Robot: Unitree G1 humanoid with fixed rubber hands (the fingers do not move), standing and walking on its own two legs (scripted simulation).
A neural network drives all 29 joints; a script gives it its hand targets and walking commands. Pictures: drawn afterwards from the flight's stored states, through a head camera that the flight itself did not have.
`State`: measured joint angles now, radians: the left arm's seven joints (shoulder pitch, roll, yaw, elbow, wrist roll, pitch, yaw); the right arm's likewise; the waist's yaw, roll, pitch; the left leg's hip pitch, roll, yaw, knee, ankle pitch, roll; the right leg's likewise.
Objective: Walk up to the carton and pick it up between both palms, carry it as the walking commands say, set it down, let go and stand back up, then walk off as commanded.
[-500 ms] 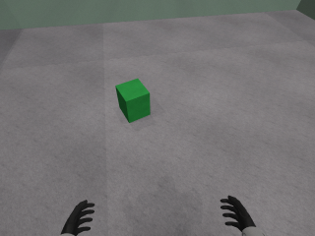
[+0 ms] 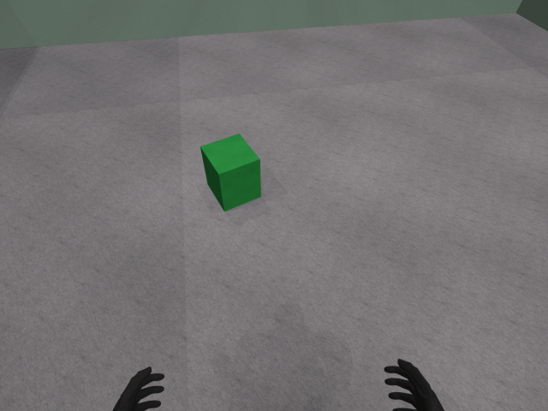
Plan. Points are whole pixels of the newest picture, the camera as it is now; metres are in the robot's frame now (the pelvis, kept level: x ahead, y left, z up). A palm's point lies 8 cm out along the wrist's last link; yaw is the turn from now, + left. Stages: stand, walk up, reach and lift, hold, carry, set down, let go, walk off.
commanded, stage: stand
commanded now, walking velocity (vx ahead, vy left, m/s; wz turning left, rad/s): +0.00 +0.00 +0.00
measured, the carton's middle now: (231, 172) +1.21 +0.16 -0.63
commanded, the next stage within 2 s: walk up in 1.52 s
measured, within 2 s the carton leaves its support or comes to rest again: neither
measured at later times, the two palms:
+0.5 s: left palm out of the picture +0.12 +0.23 -0.10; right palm out of the picture +0.12 -0.23 -0.10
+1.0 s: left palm out of the picture +0.10 +0.23 -0.10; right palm out of the picture +0.10 -0.23 -0.10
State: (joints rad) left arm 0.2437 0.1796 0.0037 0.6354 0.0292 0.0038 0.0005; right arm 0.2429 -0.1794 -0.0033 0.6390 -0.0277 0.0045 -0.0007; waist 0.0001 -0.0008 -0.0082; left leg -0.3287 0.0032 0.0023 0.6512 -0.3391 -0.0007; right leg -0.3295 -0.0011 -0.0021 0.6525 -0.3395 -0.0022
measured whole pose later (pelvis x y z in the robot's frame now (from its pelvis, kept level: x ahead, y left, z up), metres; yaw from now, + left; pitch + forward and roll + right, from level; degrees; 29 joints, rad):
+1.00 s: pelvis +0.00 +0.00 +0.01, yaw +0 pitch +0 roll +0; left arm 0.27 0.17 0.03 0.72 0.03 0.00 0.01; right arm 0.27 -0.17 -0.03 0.72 -0.02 0.00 -0.01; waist 0.00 0.00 0.00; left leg -0.29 0.00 0.00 0.59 -0.31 0.00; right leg -0.29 0.00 0.00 0.60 -0.31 0.00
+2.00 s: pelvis +0.03 +0.06 +0.01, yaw +3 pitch +2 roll -1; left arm 0.37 0.24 0.09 1.00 0.03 -0.03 0.00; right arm 0.28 -0.23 -0.07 0.86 -0.04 -0.06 0.02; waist -0.01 -0.02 -0.07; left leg -0.30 0.07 0.10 0.57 -0.36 -0.02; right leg -0.30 -0.10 -0.05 0.70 -0.47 -0.01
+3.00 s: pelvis +0.52 +0.10 +0.00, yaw +3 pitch +1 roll +0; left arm 0.50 0.15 0.02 1.08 0.02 -0.08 0.01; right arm 0.05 -0.17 -0.04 0.95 -0.04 -0.07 0.03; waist 0.08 -0.01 0.06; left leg -0.43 0.05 0.14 0.54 -0.10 0.02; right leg -0.03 -0.12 -0.11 0.58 -0.46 0.06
